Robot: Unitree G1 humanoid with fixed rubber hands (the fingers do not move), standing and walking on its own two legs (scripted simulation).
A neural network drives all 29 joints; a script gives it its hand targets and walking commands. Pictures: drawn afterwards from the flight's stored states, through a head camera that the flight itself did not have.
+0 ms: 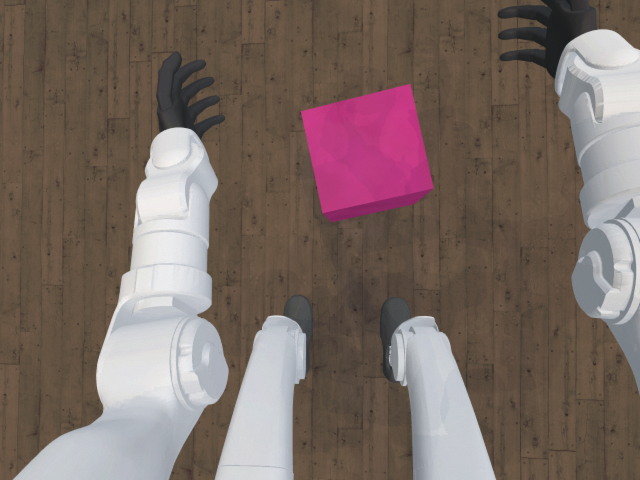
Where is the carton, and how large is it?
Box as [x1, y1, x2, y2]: [301, 84, 433, 221]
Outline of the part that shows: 409,84 301,111 322,212 331,221 411,204 433,188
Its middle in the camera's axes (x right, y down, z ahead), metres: +0.10 -0.17 +0.85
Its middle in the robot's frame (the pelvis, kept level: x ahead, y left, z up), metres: +0.54 -0.02 -0.54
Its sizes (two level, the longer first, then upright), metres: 0.210 0.200 0.250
